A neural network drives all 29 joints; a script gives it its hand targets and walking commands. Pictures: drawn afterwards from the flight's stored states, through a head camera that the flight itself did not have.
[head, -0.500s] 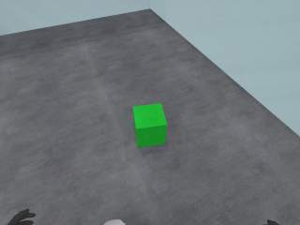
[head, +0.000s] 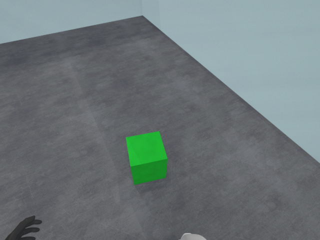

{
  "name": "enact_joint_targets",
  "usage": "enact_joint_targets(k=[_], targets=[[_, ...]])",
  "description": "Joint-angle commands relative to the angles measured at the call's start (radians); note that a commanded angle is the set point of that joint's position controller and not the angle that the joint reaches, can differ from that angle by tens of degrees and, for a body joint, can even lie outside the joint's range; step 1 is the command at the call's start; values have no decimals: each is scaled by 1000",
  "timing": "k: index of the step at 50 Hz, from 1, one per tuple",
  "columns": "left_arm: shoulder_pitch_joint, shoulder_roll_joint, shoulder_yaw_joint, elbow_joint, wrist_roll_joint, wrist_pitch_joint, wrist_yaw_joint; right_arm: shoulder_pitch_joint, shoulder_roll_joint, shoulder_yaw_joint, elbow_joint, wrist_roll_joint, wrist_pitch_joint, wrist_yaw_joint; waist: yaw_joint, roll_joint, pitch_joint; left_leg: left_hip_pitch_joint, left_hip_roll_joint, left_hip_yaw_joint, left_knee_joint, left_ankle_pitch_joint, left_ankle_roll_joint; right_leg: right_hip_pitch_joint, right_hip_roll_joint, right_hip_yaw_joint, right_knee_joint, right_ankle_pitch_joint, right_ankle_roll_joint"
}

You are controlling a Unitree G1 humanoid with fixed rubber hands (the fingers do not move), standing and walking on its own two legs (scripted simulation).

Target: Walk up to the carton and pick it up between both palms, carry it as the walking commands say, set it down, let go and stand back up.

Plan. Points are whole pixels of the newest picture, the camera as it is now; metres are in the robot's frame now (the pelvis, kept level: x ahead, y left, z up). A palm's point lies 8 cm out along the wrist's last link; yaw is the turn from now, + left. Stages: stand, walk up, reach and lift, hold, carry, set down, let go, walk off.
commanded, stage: walk up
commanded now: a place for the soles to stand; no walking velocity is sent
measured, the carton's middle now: (146, 158) +0.68 +0.03 -0.62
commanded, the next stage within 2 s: none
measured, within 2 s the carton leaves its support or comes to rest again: neither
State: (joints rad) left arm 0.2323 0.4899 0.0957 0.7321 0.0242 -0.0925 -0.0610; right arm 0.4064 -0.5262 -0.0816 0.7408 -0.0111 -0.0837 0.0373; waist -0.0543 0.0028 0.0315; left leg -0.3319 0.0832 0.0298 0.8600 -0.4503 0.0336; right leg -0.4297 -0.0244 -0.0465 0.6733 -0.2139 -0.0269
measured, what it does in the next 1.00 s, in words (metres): walks ahead: left foot, then right foot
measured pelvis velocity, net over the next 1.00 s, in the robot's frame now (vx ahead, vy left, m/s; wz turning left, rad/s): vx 0.18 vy -0.01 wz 0.05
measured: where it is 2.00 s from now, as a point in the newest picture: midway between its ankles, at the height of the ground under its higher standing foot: (171, 231)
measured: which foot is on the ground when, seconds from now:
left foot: up 0.00-0.26, down 0.28-1.00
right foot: down 0.00-0.28, up 0.30-0.50, down 0.52-1.00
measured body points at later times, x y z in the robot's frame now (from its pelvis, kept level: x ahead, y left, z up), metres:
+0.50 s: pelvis +0.14 +0.00 +0.00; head +0.16 +0.01 +0.45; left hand +0.22 +0.34 -0.09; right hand +0.25 -0.35 -0.07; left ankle +0.18 +0.13 -0.72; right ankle +0.20 -0.12 -0.71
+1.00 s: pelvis +0.18 -0.01 +0.02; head +0.19 -0.01 +0.47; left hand +0.31 +0.32 -0.08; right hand +0.31 -0.33 -0.10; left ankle +0.18 +0.13 -0.72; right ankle +0.21 -0.13 -0.72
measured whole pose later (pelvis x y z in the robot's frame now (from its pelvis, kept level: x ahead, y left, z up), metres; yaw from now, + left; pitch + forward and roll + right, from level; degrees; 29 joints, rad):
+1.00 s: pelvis +0.18 -0.01 +0.02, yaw +3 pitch -2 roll +0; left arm 0.04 0.42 0.01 0.99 0.00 -0.04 0.01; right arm 0.09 -0.43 -0.01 1.03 0.00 -0.03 0.01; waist 0.00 0.00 0.05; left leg -0.23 0.02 0.00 0.55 -0.29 -0.02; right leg -0.27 -0.04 -0.04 0.57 -0.27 0.01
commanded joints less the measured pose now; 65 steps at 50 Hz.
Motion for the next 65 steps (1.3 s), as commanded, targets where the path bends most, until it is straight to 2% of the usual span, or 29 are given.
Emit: enact_joint_targets(k=[1,4,6,10,13,14,15,16,17,19,20,23,25,26,27,28,29,30,32,34,36,39,55,56,57,58,59,61,65], targets=[[178,291,82,-22,-13,-16,29,-75,-165,-25,-74,13,-9,-22,135,-85,0,-506,-15,-138,328,-13,23,379,-381,657,-410,-474,-259],[96,211,55,-41,-18,-10,33,9,-153,-29,-19,3,-16,-12,76,-130,11,-360,36,-66,146,72,-12,257,-262,348,-340,-89,-219],[120,206,47,-45,-13,-12,27,-4,-123,-28,-15,-5,-10,4,81,-177,2,-259,15,-18,39,70,-19,197,-241,257,-317,60,-222],[95,221,36,-71,-13,-7,19,-72,-90,-29,-28,-3,-8,20,74,-188,-1,-71,-30,52,-144,175,-14,94,-217,189,-314,-32,-198],[75,176,2,-80,-17,5,26,-19,-101,-41,-2,-5,-15,7,15,-100,-22,192,-92,62,-289,230,11,-50,-161,114,-128,-77,-130],[91,128,-18,-89,-18,7,33,38,-139,-54,6,-10,-19,-5,-21,21,-49,297,-21,-75,-370,117,46,-121,-119,53,59,-49,-87],[105,76,-32,-111,-27,10,35,73,-226,-75,-21,-15,-25,-17,-39,231,-85,401,258,-540,-526,-40,165,-317,11,-36,345,-182,-1],[116,152,-15,-90,-16,23,53,45,-263,-85,-39,6,-19,-19,-27,159,-73,306,369,-664,-559,-31,273,-332,-11,55,445,-323,9],[113,180,-7,-73,-17,26,59,5,-231,-77,-42,16,-15,-21,-7,91,-47,234,335,-591,-536,36,283,-292,-36,101,470,-306,14],[144,173,-1,-38,-21,21,56,-55,-197,-57,-44,7,-4,-26,22,108,-11,124,223,-360,-486,125,227,-202,-69,83,325,-302,5],[164,154,-4,-20,-19,20,50,-75,-192,-51,-44,-1,0,-26,25,164,0,73,182,-279,-466,229,217,-143,-56,48,269,-282,4],[192,110,-4,24,-18,21,56,-152,-158,-26,-47,0,14,-23,66,184,-27,-65,147,-168,-367,487,196,67,-6,-15,112,-139,4],[177,113,4,44,-8,16,67,-175,-126,-8,-44,12,30,-23,90,144,-54,-134,108,-133,-259,390,137,187,26,-17,-20,-32,-17],[160,139,9,42,-2,13,73,-167,-90,5,-41,16,36,-24,96,91,-55,-176,86,-120,-205,274,90,223,-13,50,-91,-10,-42],[115,193,13,28,7,3,78,-142,-35,20,-38,20,41,-25,71,-74,-46,-208,8,-59,-73,144,31,176,-188,311,-213,-36,-89],[62,235,14,23,-5,1,74,-160,-55,13,-23,20,51,-36,65,-138,-52,-138,-49,-6,-7,-64,6,63,-334,496,-291,-63,-188],[17,236,10,33,-12,3,72,-154,-95,3,15,21,57,-41,49,-98,-25,-93,-37,-29,-8,-81,4,45,-315,463,-251,-34,-210],[-16,227,0,41,-15,9,75,-134,-92,2,43,19,53,-40,34,-100,-22,-49,-36,-23,-98,-4,9,33,-265,378,-198,-5,-187],[-60,164,-24,56,-18,23,71,-133,-111,-3,82,6,37,-42,26,-87,-43,45,-2,-90,-229,153,26,-8,-162,227,-128,1,-86],[-56,136,-32,78,-23,25,70,-199,-135,4,94,8,28,-35,62,-32,-60,1,47,-170,-266,262,49,79,-86,132,-78,16,-40],[-73,146,-29,107,-22,24,73,-224,-105,18,122,17,35,-35,61,-76,-75,5,17,-115,-239,322,34,143,-112,149,-105,95,-50],[-115,152,-33,135,-25,27,78,-231,-89,26,167,18,42,-37,50,-61,-93,58,1,-89,-250,361,18,159,-146,170,-127,180,-65],[-243,103,-59,287,-27,48,69,-386,-72,54,310,10,51,-31,61,9,-64,142,39,-118,-503,345,-1,268,-111,95,-315,81,-3],[-246,182,1,206,19,81,25,-184,-192,-3,303,11,23,-51,10,-76,-86,219,75,-185,-491,84,64,167,-33,31,-169,-197,-29],[-298,148,1,175,24,100,7,-85,-251,-35,315,-2,14,-65,-33,52,-41,338,181,-367,-583,-102,125,-75,-9,12,12,-300,-18],[-334,115,3,126,34,116,-6,-47,-289,-66,295,-6,7,-79,-56,140,28,386,293,-534,-664,-215,195,-291,-39,75,195,-286,-4],[-320,111,12,110,34,124,-12,-67,-267,-71,262,-6,-5,-90,-32,92,48,365,324,-551,-658,-182,213,-343,-91,151,283,-204,7],[-246,122,29,100,26,118,-26,-122,-213,-61,203,-8,-18,-96,11,51,52,307,274,-430,-623,-18,189,-296,-114,162,264,-164,28],[-220,105,45,60,26,121,-50,-142,-223,-55,141,-24,-21,-82,28,157,50,63,171,-219,-551,160,155,-22,-64,64,113,-176,42]])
